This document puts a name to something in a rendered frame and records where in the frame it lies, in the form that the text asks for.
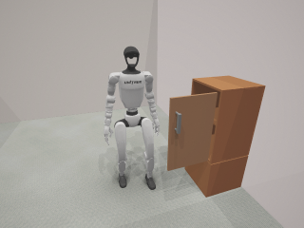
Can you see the robot torso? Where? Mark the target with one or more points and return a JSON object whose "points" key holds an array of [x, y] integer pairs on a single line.
{"points": [[131, 90]]}

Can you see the robot right hand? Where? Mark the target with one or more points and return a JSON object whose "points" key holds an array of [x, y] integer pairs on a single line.
{"points": [[107, 129]]}

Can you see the right robot thigh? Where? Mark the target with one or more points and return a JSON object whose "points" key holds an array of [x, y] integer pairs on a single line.
{"points": [[120, 136]]}

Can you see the right robot forearm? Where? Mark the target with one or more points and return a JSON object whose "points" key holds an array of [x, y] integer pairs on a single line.
{"points": [[108, 112]]}

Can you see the robot left hand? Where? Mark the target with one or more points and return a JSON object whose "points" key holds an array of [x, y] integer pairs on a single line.
{"points": [[157, 126]]}

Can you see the right robot upper arm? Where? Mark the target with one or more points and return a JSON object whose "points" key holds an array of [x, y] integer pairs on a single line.
{"points": [[113, 79]]}

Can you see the left robot upper arm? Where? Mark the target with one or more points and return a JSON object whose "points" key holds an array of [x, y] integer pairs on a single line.
{"points": [[148, 85]]}

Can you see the handle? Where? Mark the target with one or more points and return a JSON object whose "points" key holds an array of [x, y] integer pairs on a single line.
{"points": [[178, 129]]}

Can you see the cupboard door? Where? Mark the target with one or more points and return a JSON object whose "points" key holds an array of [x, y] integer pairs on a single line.
{"points": [[192, 145]]}

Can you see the left robot forearm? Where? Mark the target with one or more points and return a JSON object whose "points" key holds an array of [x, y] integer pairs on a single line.
{"points": [[152, 108]]}

